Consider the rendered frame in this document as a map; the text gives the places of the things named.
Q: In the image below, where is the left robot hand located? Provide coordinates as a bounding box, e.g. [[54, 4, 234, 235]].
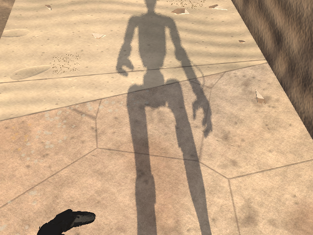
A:
[[37, 209, 96, 235]]

